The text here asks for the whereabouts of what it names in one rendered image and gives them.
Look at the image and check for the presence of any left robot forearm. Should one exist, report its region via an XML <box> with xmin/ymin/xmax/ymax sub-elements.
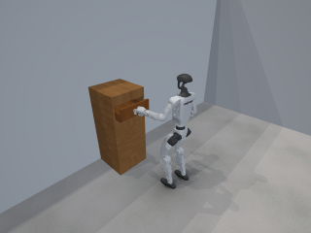
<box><xmin>143</xmin><ymin>109</ymin><xmax>162</xmax><ymax>120</ymax></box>

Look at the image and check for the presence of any right robot foot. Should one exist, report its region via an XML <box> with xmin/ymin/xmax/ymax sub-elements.
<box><xmin>174</xmin><ymin>170</ymin><xmax>189</xmax><ymax>181</ymax></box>

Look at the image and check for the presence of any left robot thigh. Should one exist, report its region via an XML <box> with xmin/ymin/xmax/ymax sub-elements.
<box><xmin>160</xmin><ymin>133</ymin><xmax>179</xmax><ymax>164</ymax></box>

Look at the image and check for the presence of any left robot hand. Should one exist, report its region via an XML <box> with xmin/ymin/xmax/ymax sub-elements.
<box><xmin>133</xmin><ymin>106</ymin><xmax>145</xmax><ymax>117</ymax></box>

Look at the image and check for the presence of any robot left upper arm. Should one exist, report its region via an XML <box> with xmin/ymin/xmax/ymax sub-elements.
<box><xmin>159</xmin><ymin>96</ymin><xmax>181</xmax><ymax>121</ymax></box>

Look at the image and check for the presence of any drawer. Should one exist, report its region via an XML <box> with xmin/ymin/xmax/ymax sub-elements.
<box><xmin>114</xmin><ymin>98</ymin><xmax>150</xmax><ymax>123</ymax></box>

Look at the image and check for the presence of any cabinet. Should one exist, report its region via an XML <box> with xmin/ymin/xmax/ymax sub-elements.
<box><xmin>88</xmin><ymin>79</ymin><xmax>147</xmax><ymax>175</ymax></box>

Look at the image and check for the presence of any robot right upper arm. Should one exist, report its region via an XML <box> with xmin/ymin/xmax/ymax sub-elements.
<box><xmin>190</xmin><ymin>92</ymin><xmax>197</xmax><ymax>116</ymax></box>

